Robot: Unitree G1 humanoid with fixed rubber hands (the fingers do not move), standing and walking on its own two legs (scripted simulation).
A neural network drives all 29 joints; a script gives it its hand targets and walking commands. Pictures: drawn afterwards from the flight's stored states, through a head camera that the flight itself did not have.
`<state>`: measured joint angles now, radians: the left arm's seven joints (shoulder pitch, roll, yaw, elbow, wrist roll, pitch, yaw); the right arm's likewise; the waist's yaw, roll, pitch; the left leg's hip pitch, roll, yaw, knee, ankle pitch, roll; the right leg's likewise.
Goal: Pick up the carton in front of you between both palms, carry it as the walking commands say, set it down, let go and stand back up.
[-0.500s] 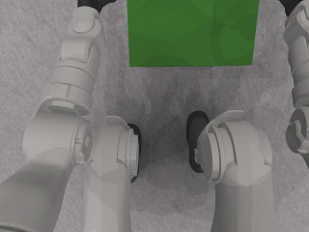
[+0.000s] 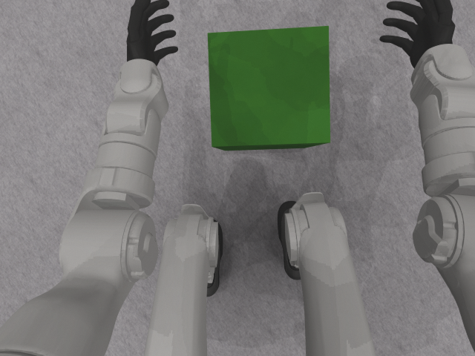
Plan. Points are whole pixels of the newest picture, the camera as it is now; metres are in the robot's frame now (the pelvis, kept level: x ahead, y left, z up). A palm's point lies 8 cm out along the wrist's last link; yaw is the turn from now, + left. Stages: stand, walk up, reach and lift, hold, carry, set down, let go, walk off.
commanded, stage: set down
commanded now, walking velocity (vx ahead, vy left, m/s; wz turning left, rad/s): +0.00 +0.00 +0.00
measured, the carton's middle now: (265, 101) +0.50 -0.07 -0.35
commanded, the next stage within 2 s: let go in 0.50 s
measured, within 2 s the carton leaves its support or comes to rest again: neither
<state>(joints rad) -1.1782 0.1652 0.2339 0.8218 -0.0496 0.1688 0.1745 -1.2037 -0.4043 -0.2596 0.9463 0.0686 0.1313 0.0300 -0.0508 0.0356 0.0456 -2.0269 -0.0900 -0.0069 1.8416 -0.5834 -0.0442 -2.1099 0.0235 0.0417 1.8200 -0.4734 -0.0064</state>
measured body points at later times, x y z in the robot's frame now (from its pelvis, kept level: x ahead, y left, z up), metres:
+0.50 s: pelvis +0.03 -0.01 +0.14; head +0.32 -0.05 +0.48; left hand +0.54 +0.11 +0.03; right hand +0.51 -0.30 +0.03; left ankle +0.09 +0.12 -0.44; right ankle +0.11 -0.11 -0.44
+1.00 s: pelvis +0.09 -0.01 +0.25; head +0.29 -0.04 +0.66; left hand +0.43 +0.16 +0.14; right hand +0.39 -0.28 +0.14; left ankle +0.09 +0.12 -0.44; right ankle +0.11 -0.11 -0.44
